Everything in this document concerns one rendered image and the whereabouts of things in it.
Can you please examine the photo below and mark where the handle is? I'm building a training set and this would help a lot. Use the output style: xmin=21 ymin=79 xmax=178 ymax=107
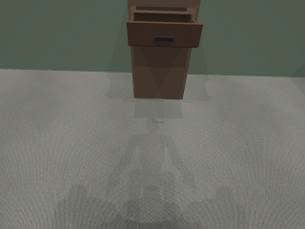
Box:
xmin=154 ymin=34 xmax=174 ymax=42

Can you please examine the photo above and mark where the drawer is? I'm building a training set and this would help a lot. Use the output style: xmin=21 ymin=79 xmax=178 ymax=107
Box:
xmin=126 ymin=12 xmax=203 ymax=48

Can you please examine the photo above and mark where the cabinet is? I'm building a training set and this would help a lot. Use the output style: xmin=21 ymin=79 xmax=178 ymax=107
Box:
xmin=127 ymin=0 xmax=201 ymax=100

